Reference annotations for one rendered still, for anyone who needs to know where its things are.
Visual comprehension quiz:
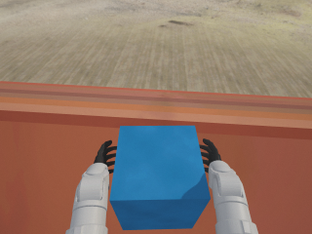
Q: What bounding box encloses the carton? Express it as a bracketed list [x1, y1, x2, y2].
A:
[109, 125, 211, 230]

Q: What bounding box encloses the right robot hand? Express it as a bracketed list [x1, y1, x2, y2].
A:
[199, 138, 221, 173]

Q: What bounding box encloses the left robot hand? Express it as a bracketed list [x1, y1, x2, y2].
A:
[94, 140, 117, 174]

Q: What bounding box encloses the left robot forearm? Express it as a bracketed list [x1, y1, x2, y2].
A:
[65, 163, 110, 234]

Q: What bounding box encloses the right robot forearm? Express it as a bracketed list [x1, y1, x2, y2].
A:
[208, 160, 258, 234]

